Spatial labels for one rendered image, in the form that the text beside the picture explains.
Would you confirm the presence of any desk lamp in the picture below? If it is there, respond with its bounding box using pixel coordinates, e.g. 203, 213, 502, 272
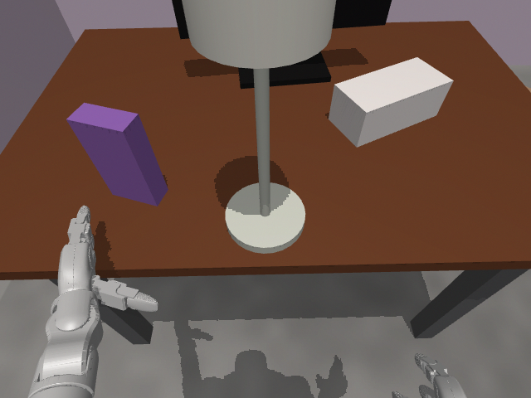
182, 0, 336, 254

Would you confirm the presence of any left robot arm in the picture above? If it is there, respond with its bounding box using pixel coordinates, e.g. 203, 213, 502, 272
27, 289, 103, 398

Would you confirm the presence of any right robot hand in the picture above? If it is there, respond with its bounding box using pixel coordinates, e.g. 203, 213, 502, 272
392, 353, 467, 398

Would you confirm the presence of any table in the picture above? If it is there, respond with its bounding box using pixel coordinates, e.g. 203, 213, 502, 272
0, 21, 531, 344

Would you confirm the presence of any left robot hand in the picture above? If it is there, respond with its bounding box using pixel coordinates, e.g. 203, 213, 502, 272
58, 206, 158, 312

